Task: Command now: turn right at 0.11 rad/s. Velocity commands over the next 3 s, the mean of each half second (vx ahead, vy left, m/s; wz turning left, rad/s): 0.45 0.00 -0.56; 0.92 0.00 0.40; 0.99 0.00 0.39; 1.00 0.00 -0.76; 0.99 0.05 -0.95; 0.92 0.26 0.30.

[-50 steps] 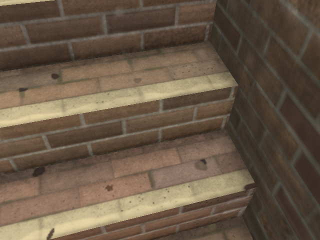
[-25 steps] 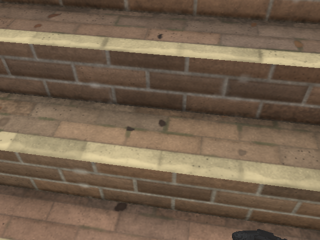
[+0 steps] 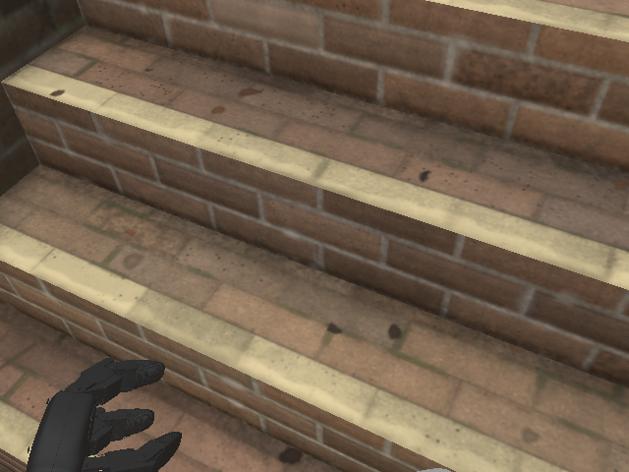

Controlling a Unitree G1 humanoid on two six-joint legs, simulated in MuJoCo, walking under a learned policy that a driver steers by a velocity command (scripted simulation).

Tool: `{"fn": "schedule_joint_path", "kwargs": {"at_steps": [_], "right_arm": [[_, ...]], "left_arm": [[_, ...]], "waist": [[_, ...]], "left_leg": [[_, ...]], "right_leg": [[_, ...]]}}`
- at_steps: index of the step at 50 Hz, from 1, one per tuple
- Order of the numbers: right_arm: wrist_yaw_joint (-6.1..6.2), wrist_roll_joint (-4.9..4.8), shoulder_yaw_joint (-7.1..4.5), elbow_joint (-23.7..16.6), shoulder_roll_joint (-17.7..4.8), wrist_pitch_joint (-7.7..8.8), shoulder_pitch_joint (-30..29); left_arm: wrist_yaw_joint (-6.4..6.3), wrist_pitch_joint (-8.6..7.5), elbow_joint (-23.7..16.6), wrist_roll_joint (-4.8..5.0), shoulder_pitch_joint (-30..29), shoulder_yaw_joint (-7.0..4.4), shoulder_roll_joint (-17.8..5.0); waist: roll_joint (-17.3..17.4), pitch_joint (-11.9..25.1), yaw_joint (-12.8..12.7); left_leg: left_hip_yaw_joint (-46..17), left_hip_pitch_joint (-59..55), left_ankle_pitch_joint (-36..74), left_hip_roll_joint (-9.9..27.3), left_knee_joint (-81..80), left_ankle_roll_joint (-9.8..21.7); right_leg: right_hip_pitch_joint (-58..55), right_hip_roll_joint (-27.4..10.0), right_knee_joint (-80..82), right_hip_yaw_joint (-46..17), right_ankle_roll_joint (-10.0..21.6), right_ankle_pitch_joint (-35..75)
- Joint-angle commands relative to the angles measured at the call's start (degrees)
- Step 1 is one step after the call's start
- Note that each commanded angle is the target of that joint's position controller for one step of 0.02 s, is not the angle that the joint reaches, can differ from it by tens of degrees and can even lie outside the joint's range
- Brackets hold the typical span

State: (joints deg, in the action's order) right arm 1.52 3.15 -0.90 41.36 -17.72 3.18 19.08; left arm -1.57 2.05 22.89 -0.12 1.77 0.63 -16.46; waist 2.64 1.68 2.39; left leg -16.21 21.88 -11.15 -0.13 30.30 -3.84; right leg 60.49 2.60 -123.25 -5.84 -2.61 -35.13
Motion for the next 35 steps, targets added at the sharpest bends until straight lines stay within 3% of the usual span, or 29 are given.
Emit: {"fn": "schedule_joint_path", "kwargs": {"at_steps": [1, 2, 3, 4, 5, 6, 7, 8, 9, 10, 11, 12, 13, 14, 15, 16, 17, 18, 19, 20, 21, 22, 23, 24, 25, 27, 29, 31, 35], "right_arm": [[0.24, -1.4, -2.0, -9.49, -14.89, 1.43, -12.97], [-2.54, -2.59, -0.12, -11.03, -9.56, 2.41, -19.56], [-4.68, -0.33, 1.26, -12.42, -6.28, 0.6, -19.81], [-7.41, 6.25, 0.25, -11.33, -5.05, -3.05, -6.78], [-9.1, 7.91, -0.91, -10.35, -4.54, -6.23, 3.88], [-8.73, 3.22, -0.63, -6.11, -7.6, -8.3, -2.35], [-9.23, 4.26, -0.4, -6.41, -3.8, -8.53, -0.92], [-9.0, 2.26, -0.22, -1.62, -4.39, -7.95, 4.19], [-7.93, 2.13, 0.43, 2.06, -6.28, -7.58, 15.25], [-8.11, 3.21, 0.0, 9.09, -6.63, -8.31, 31.99], [-8.91, -0.98, -0.39, 9.18, -6.6, -8.82, 24.21], [-10.66, -1.99, -0.2, 7.17, -4.74, -7.55, 13.69], [-11.47, -0.38, -0.74, 4.54, -9.25, -7.25, 8.47], [-11.91, 0.92, -2.4, 0.19, -15.01, -5.75, -4.87], [-9.46, -2.18, -6.07, -0.86, -22.21, -3.1, -12.5], [-2.92, 0.51, -6.97, -1.33, -16.11, 0.05, -17.84], [-1.44, -0.29, -5.86, -1.75, -16.44, 1.67, -16.57], [-0.85, 0.04, -5.28, -2.29, -15.3, 3.83, -21.29], [-0.23, -1.82, -3.8, -3.21, -11.55, 4.07, -30.3], [-0.07, -3.22, -2.54, 0.17, -7.58, 3.25, -24.51], [0.59, -3.13, -2.63, 0.36, -7.53, 2.16, -21.6], [-0.18, -1.65, -2.7, -5.32, -7.36, -0.12, -27.68], [-1.99, 0.1, -2.65, -7.64, -4.48, -0.73, -30.09], [-4.98, -0.89, -1.48, -6.55, 2.13, -1.46, -19.45], [-6.13, -0.03, -1.74, -5.23, 0.35, -2.42, -11.21], [-4.83, -0.49, -2.07, -4.87, -2.52, -3.1, -13.06], [-3.59, 0.41, -2.38, -3.22, -1.59, -3.9, -16.68], [-4.52, -0.66, -1.56, -2.89, 2.72, -3.79, -20.48], [-4.24, 1.25, -1.29, -5.19, 3.84, -4.36, -21.95]], "left_arm": [[2.16, -0.63, -7.97, -0.58, 8.35, 1.46, -1.57], [4.13, -1.01, -6.06, -0.2, 9.21, -0.14, -3.39], [6.02, -1.09, 0.58, 0.52, 17.49, -0.09, -3.87], [6.19, -1.17, 3.33, 2.32, 16.03, -2.67, -11.97], [3.85, -1.21, 1.3, 0.41, 14.54, -6.33, -20.44], [2.4, -1.29, 1.45, -4.83, 21.88, -4.4, -10.27], [1.79, -3.31, 3.47, -4.63, 24.2, -3.94, -10.46], [2.23, -3.36, 3.59, -4.87, 19.99, -2.58, -7.28], [2.03, -1.18, 1.11, -3.45, 6.04, -2.36, -5.92], [0.71, 0.44, -3.53, -1.27, -7.5, -2.08, -5.57], [0.14, 1.12, 1.7, -1.32, 5.55, -0.54, -0.81], [1.57, 1.16, 4.07, -1.7, 18.57, -0.39, 1.53], [4.39, 0.75, 3.52, -4.12, 19.01, 0.11, 2.81], [6.94, -0.81, 6.52, -6.97, 23.48, -0.55, 0.41], [9.72, -0.73, 4.83, -6.12, 24.96, -1.5, 0.19], [-2.17, -1.47, 0.02, 1.53, 1.1, -0.44, 3.68], [-4.53, -1.26, -1.64, 2.08, 0.23, -0.25, 1.52], [-3.96, -0.87, -0.56, 2.79, 6.6, -0.34, -1.17], [-2.92, -0.04, 5.36, 3.46, 19.7, -0.64, -2.65], [-2.34, 0.93, 8.98, 3.13, 24.01, -1.1, -2.94], [-3.19, 0.79, 10.92, 2.67, 25.99, -2.57, -3.96], [-3.43, -0.65, 11.42, 0.07, 31.24, -3.09, -3.72], [-3.65, -1.37, 10.97, -0.17, 31.08, -2.81, -4.08], [-5.65, -2.41, 7.55, 0.65, 16.99, -0.39, -1.26], [-6.85, -3.32, 4.02, 1.18, 5.75, -0.3, 0.71], [-6.42, -5.09, 6.82, 0.52, 10.73, -1.06, 2.11], [-7.0, -5.88, 8.22, 0.62, 11.86, -0.6, 4.83], [-7.53, -6.04, 7.31, 2.31, 10.4, -0.08, 6.11], [-6.44, -5.66, 5.47, -1.11, 14.54, -1.01, 1.76]], "waist": [[7.94, 5.61, -11.12], [3.57, 7.33, -14.31], [1.54, 8.19, -10.92], [-10.6, 9.42, 1.31], [-19.5, 9.75, 5.17], [-7.92, 10.75, -9.31], [-17.25, 9.64, -4.95], [-10.96, 7.23, -2.22], [-4.94, 3.39, 4.95], [6.04, 0.34, 13.47], [9.11, 2.79, 6.84], [4.13, 7.59, -3.88], [10.99, 7.13, -6.74], [13.65, 5.32, -12.68], [11.35, -2.04, -16.84], [14.47, 4.35, -5.68], [12.15, 0.56, -6.49], [9.6, 0.15, -11.63], [5.05, 2.56, -18.78], [3.86, 1.51, -16.99], [-3.7, 1.1, -16.98], [-16.29, -2.73, -22.31], [-26.23, -1.91, -21.67], [-23.52, 2.44, -7.55], [-15.19, 5.26, -0.63], [-10.26, 6.72, -2.94], [-3.74, 9.13, -5.4], [-1.51, 13.82, -5.21], [-6.07, 5.01, -5.24]], "left_leg": [[-3.19, 18.75, 14.45, 8.37, -8.13, 8.77], [-5.7, 15.85, 7.63, 12.0, -5.76, 7.98], [-2.79, 12.87, -1.13, 12.03, -4.67, 6.98], [7.9, 10.84, -8.78, 5.23, 2.52, 4.86], [18.84, 19.42, -24.81, -2.71, 18.95, 1.4], [15.17, 19.72, -21.64, -0.27, 32.61, 4.14], [13.14, 22.26, -16.5, -1.93, 50.11, 4.94], [11.09, 15.28, -8.66, -1.42, 58.64, 7.91], [16.36, 3.36, -13.96, -1.24, 42.78, 10.77], [23.81, -12.86, -8.56, -0.31, 11.91, 11.49], [21.93, -13.81, -4.67, 2.49, 4.1, 11.55], [20.87, -19.24, -4.65, -0.06, 17.67, 11.29], [2.47, -12.33, -12.65, 11.07, 13.2, 22.27], [-11.45, -7.05, -16.31, 25.37, -1.31, 27.39], [-24.9, -4.8, -31.91, 32.22, -12.42, 26.71], [-2.27, -15.06, -21.41, 25.22, -19.66, 16.98], [1.68, -5.98, -22.21, 21.42, -21.67, 15.12], [9.15, 5.51, -20.82, 17.54, -21.85, 12.41], [21.71, 19.95, -12.63, 11.69, -17.79, 6.97], [26.84, 20.57, -5.59, 8.84, -10.67, 6.77], [29.41, 13.88, 10.9, 5.98, 4.09, 8.41], [30.38, 11.89, 32.82, 0.77, 30.43, 6.51], [22.45, 16.61, -8.25, -2.75, 51.81, 2.46], [8.9, 16.07, -9.78, -3.2, 66.94, -1.57], [5.54, 10.41, -3.91, 0.72, 64.58, -1.62], [5.24, 11.67, -3.75, 4.23, 45.74, 1.17], [6.81, 13.53, 1.14, -0.11, 50.32, 1.56], [11.82, 18.17, -1.14, -4.53, 52.86, 0.43], [14.77, 27.85, 0.05, -7.82, 57.71, -1.38]], "right_leg": [[-26.36, -4.76, 27.21, 0.24, -0.57, 5.76], [-27.3, -6.47, 41.87, -1.48, -1.52, -6.44], [-32.18, -2.38, 51.19, 1.26, -1.26, 1.29], [-35.63, 1.08, 55.35, -2.14, 4.98, 14.78], [-34.28, -3.64, 61.28, -17.37, 12.57, 17.29], [-27.4, 4.35, 53.48, -10.11, 9.05, 6.58], [-21.4, 1.73, 57.99, -21.53, 11.27, 2.88], [-7.23, 3.46, 54.45, -18.51, 11.27, 0.79], [8.85, 9.05, 44.15, -0.36, 5.1, 9.34], [20.19, 11.95, 38.38, 8.31, -1.38, 9.85], [15.69, 11.65, 15.83, 10.45, -0.89, -1.31], [22.45, 12.42, 0.52, 7.6, 0.91, 2.81], [29.15, 11.09, -18.24, 2.81, 3.02, 7.86], [28.58, 4.81, -30.32, -3.32, 4.04, 7.57], [32.54, 2.99, -33.28, -5.58, 3.56, 8.86], [24.09, 3.5, -22.26, 1.78, 2.86, 1.58], [13.45, 0.9, -13.59, 2.26, 3.17, -0.04], [-4.49, -1.27, 2.36, 2.6, 3.79, 5.89], [-33.45, -2.02, 23.44, 3.53, 3.92, 19.24], [-43.08, 1.44, 43.92, 7.94, 4.43, 18.87], [-43.84, 6.48, 57.51, 8.84, 5.5, 13.6], [-43.9, 2.79, 76.18, -3.44, 10.08, 22.34], [-45.94, -2.19, 87.88, -15.03, 11.54, 36.34], [-38.48, -6.01, 89.53, -27.73, 10.39, 30.57], [-28.87, -9.22, 91.73, -33.53, 10.15, 15.43], [-32.47, -11.75, 83.29, -26.32, 9.99, 16.2], [-37.71, -11.39, 76.58, -19.08, 7.73, 10.13], [-45.26, -10.69, 74.27, -10.17, 3.7, 10.11], [-42.85, -14.22, 79.71, -8.66, 3.64, 6.58]]}}
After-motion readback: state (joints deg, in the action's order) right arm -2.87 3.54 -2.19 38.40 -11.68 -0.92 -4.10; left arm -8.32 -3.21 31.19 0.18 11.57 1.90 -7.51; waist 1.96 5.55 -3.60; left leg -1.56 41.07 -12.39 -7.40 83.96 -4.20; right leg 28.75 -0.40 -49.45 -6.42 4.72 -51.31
